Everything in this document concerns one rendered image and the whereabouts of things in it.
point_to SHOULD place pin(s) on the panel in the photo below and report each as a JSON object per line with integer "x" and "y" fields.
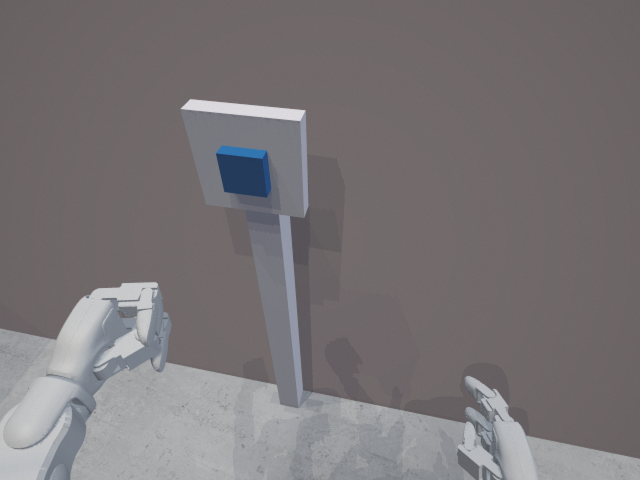
{"x": 282, "y": 133}

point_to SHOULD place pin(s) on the right robot hand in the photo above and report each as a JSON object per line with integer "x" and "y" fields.
{"x": 504, "y": 441}

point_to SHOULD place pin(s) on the left robot hand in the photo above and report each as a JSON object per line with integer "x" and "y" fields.
{"x": 81, "y": 351}

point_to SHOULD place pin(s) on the left robot forearm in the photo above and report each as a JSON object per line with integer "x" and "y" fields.
{"x": 41, "y": 435}

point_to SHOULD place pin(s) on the button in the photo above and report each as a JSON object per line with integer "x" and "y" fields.
{"x": 244, "y": 171}

